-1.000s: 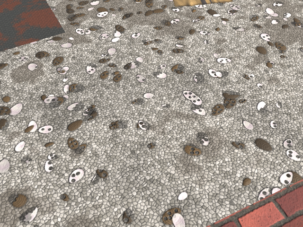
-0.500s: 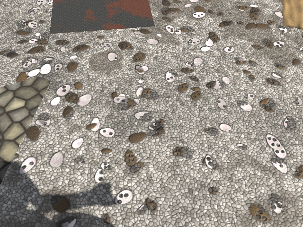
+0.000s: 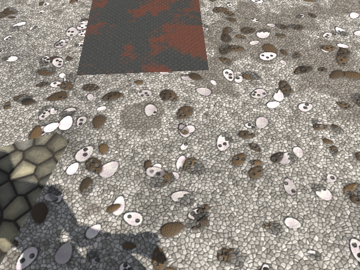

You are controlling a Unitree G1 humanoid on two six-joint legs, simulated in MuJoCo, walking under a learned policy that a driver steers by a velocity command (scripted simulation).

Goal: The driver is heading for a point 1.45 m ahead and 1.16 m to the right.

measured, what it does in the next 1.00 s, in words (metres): steps on the spot, turning right: left foot, then right foot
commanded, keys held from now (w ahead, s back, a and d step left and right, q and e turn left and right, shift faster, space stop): e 1.00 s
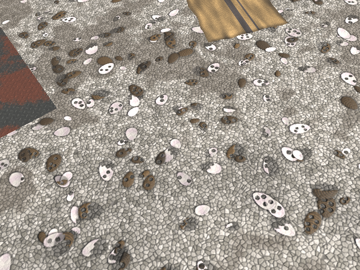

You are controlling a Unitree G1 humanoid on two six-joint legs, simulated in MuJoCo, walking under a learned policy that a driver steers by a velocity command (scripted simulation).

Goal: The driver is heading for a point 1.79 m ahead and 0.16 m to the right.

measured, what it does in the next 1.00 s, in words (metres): steps on the spot, turning right: left foot, then right foot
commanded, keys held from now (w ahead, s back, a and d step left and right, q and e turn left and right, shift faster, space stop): e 0.46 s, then no key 0.26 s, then w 0.28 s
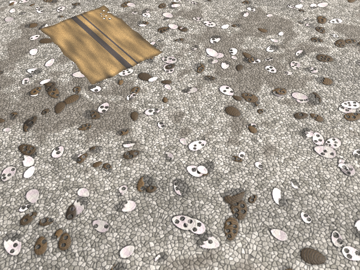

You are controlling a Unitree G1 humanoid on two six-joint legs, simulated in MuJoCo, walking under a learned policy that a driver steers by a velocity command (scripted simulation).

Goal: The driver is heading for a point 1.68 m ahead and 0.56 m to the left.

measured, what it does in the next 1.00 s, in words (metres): walks ahead: left foot, then right foot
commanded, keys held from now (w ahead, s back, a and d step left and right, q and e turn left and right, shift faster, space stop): w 1.00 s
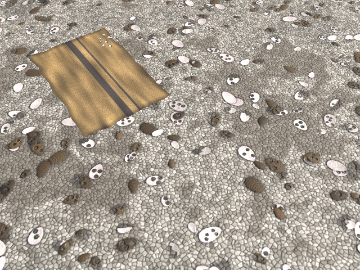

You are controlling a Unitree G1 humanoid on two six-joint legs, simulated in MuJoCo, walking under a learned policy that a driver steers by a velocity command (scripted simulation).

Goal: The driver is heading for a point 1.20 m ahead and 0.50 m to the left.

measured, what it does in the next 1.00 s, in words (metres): walks ahead: left foot, then right foot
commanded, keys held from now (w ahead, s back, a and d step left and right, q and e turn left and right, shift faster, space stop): w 0.48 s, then w+q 0.52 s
